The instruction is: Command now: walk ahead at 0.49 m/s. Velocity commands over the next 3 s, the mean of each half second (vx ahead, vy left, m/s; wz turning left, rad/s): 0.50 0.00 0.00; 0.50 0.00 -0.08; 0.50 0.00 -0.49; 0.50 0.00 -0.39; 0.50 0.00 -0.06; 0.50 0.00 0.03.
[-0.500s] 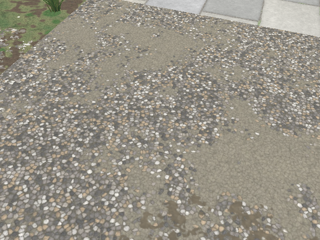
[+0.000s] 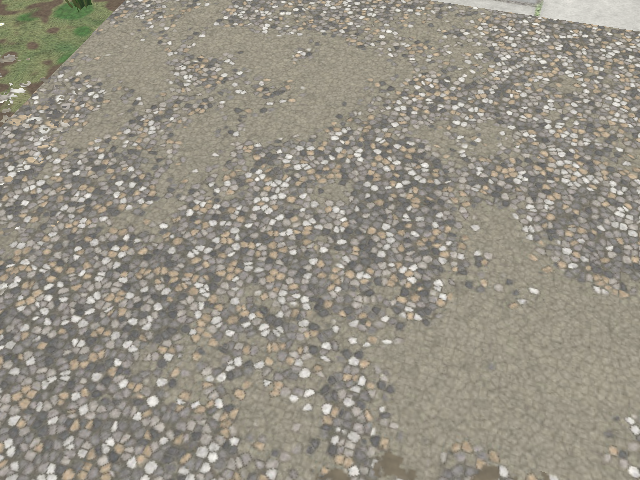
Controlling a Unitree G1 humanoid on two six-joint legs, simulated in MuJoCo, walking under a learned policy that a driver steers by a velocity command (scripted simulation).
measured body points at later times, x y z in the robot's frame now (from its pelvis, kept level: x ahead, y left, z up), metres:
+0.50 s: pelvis +0.29 +0.03 -0.01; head +0.32 +0.04 +0.44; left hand +0.28 +0.28 -0.16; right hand +0.40 -0.22 -0.13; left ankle +0.35 +0.09 -0.74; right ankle +0.15 -0.08 -0.64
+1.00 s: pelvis +0.57 -0.02 -0.02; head +0.61 -0.03 +0.43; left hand +0.74 +0.21 -0.14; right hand +0.51 -0.26 -0.17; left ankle +0.39 +0.09 -0.67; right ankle +0.66 -0.08 -0.74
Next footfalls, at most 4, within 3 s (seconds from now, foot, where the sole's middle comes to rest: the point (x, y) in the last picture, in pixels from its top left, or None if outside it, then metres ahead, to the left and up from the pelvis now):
0.38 left None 0.39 0.09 -0.77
0.94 right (374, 373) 0.70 -0.09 -0.77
1.50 left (325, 253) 1.04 0.02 -0.77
2.00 right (438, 217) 1.15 -0.29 -0.77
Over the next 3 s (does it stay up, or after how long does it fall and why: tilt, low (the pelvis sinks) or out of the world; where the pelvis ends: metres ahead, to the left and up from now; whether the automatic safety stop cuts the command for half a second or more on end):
stays up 1.53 -0.41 0.00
